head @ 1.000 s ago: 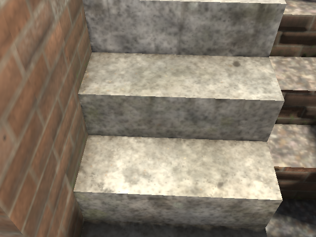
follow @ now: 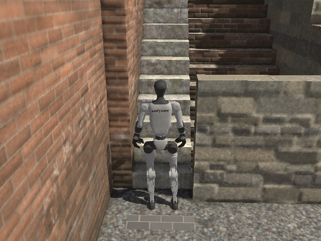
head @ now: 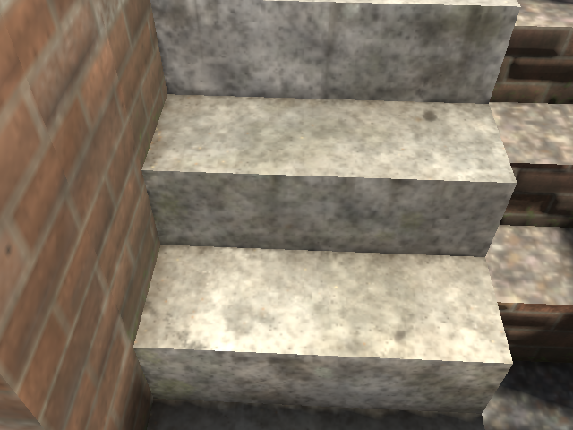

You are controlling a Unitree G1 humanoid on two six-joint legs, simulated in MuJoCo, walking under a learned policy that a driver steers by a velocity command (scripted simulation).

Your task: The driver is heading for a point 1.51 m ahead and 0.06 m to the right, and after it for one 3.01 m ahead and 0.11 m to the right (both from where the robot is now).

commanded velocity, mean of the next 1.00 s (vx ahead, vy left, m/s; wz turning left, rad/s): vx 0.47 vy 0.00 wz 0.00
